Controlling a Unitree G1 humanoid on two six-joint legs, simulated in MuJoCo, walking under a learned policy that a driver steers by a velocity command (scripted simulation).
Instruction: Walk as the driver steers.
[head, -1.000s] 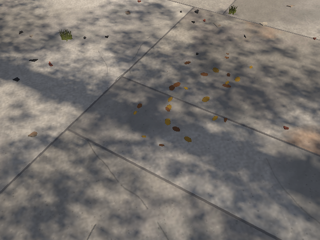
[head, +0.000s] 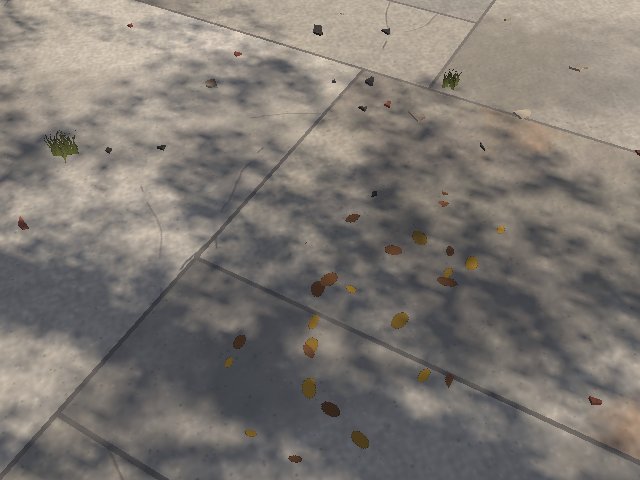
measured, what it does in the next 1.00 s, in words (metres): shifts its weight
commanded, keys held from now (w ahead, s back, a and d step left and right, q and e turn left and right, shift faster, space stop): no key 0.90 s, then w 0.10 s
